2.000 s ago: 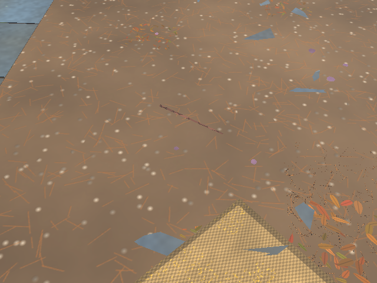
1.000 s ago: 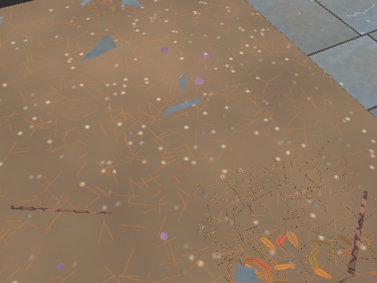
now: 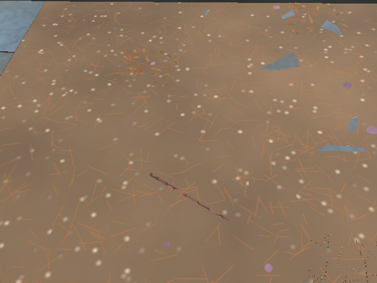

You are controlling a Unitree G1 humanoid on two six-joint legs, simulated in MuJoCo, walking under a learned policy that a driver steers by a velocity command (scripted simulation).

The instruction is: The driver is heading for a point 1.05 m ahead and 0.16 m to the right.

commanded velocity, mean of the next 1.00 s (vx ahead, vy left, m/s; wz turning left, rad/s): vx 0.00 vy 0.00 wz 0.13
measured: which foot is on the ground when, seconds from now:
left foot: up 0.00-0.30, down 0.32-1.00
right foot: down 0.00-1.00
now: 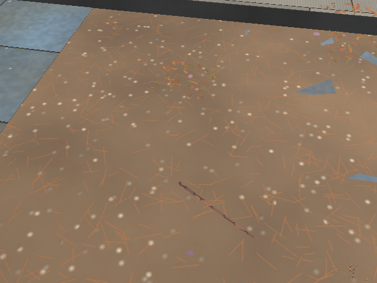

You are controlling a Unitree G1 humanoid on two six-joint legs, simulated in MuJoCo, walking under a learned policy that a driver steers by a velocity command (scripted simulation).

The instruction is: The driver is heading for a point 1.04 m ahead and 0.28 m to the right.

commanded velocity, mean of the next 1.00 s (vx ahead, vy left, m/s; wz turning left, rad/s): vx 0.34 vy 0.00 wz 0.00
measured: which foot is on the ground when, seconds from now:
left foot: down 0.00-0.32, up 0.34-0.78, down 0.80-1.00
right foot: down 0.00-0.80, up 0.82-1.00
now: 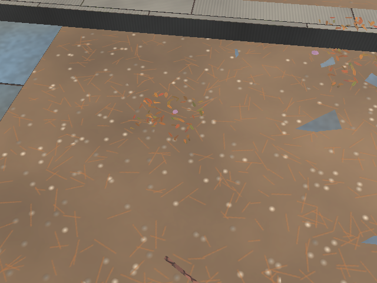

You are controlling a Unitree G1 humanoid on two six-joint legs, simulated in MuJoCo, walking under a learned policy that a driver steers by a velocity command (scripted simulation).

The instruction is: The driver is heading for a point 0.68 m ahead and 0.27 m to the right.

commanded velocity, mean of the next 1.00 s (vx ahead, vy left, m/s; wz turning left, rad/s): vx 0.47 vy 0.00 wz -0.41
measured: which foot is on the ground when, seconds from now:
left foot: down 0.00-0.36, up 0.38-0.84, down 0.86-1.00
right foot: up 0.00-0.34, down 0.36-0.86, up 0.88-1.00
